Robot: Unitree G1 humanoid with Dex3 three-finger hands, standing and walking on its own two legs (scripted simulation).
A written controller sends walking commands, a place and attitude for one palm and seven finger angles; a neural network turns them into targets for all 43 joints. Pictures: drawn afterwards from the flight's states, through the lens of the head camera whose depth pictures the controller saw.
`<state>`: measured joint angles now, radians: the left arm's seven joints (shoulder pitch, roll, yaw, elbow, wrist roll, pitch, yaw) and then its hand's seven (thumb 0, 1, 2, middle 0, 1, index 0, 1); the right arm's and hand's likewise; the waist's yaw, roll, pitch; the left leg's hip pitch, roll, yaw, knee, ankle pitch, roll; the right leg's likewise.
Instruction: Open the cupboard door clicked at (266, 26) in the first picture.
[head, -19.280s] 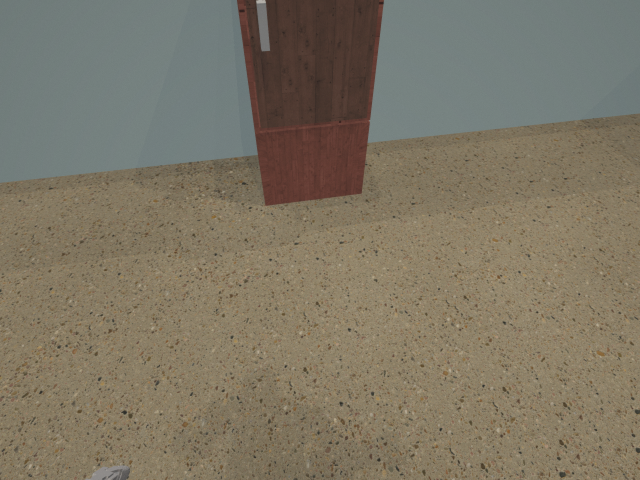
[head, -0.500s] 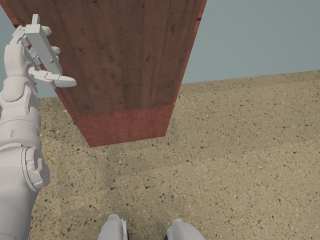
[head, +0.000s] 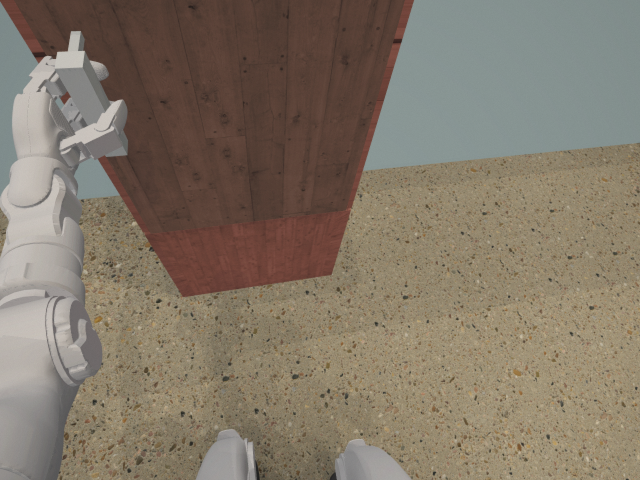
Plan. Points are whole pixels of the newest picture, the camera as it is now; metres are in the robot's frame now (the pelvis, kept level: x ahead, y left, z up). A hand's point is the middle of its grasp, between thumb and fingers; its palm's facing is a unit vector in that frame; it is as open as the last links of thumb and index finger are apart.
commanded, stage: close the thumb around the handle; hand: left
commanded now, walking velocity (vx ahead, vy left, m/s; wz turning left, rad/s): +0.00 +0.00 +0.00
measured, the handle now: (97, 96) +0.57 +0.23 +0.10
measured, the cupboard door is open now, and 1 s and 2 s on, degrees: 0 28 40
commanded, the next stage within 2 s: pull the door open along its arc in 0.16 s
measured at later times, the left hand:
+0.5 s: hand (113, 134) +0.51 +0.20 +0.10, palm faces +0.11 -0.99 +0.01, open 6.3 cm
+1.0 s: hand (186, 246) +0.35 +0.11 +0.10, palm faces +0.37 -0.93 +0.08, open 6.7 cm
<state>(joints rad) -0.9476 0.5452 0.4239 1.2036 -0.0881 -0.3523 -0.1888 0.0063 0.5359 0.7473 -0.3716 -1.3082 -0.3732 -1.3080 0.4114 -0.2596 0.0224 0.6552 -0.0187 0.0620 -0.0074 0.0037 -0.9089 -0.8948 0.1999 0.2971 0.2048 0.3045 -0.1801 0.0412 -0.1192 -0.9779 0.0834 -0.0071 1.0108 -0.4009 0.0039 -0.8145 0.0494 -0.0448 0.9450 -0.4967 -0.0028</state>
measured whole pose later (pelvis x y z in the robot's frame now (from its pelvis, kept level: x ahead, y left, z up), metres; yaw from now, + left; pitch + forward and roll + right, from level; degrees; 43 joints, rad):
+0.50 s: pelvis +0.00 +0.00 +0.00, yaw -1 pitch +20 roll -3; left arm -0.86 0.49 0.42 1.11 -0.11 -0.35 -0.16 0.01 0.66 0.78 -0.30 -1.34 -0.32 -1.32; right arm 0.43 -0.26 0.01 0.65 -0.02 0.07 0.00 0.00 -0.91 -0.89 0.20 0.30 0.20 0.30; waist -0.17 0.04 -0.13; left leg -0.95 0.09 0.01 0.99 -0.40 0.00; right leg -0.80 0.05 -0.02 0.93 -0.49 0.00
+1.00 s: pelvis +0.02 -0.01 +0.02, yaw +1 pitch +11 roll +0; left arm -0.10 -0.04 0.01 0.25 -0.05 -0.23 0.39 0.02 0.62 0.73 -0.29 -1.32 -0.32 -1.26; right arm 0.22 -0.20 -0.01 0.55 -0.04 0.04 0.05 0.01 -0.91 -0.90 0.20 0.30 0.20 0.30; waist -0.02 0.04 -0.15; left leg -0.67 0.05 0.03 0.87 -0.39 -0.01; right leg -0.54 0.01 -0.02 0.86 -0.51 -0.01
